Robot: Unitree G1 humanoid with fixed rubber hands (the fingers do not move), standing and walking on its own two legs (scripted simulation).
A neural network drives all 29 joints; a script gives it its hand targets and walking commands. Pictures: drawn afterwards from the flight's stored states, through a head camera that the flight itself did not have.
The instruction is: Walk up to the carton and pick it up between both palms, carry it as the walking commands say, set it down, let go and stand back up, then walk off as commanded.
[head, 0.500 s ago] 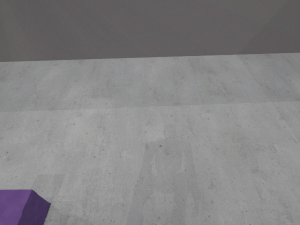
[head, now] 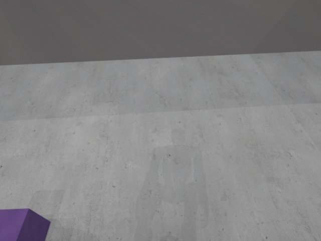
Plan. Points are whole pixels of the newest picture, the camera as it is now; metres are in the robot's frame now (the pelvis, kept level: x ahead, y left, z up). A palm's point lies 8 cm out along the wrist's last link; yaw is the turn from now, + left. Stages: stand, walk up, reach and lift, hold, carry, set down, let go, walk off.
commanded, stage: stand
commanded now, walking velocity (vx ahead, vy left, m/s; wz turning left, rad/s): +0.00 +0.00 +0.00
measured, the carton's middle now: out of the picture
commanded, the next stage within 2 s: walk off in 1.86 s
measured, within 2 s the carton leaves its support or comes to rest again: neither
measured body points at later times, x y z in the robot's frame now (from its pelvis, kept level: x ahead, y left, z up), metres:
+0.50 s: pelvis +0.00 +0.00 +0.00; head +0.00 +0.00 +0.45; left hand -0.04 +0.21 -0.16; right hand -0.04 -0.20 -0.16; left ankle -0.09 +0.18 -0.73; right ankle -0.07 -0.10 -0.73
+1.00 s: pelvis -0.05 +0.01 +0.00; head -0.04 +0.01 +0.45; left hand +0.02 +0.31 -0.13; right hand +0.03 -0.28 -0.13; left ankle -0.09 +0.18 -0.73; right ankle -0.07 -0.10 -0.73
